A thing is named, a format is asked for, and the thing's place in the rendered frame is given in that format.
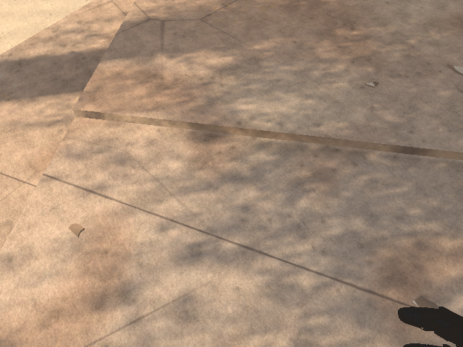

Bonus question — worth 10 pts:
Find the robot right hand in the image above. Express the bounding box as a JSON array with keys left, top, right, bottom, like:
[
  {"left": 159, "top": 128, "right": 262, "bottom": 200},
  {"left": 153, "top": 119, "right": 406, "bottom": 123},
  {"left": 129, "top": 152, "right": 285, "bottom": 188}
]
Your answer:
[{"left": 398, "top": 307, "right": 463, "bottom": 347}]

